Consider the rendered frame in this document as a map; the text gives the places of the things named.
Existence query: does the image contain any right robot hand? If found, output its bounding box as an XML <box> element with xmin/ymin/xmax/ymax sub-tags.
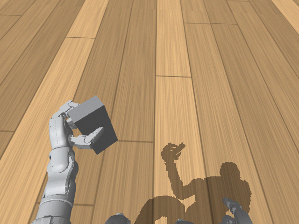
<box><xmin>219</xmin><ymin>197</ymin><xmax>253</xmax><ymax>224</ymax></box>

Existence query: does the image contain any left robot hand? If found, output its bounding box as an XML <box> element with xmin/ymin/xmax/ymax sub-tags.
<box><xmin>49</xmin><ymin>100</ymin><xmax>104</xmax><ymax>150</ymax></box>

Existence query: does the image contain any carton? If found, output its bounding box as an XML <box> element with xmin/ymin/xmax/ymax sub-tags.
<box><xmin>67</xmin><ymin>96</ymin><xmax>118</xmax><ymax>155</ymax></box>

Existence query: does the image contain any left robot arm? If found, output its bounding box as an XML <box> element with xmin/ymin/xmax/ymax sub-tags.
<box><xmin>31</xmin><ymin>147</ymin><xmax>78</xmax><ymax>224</ymax></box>

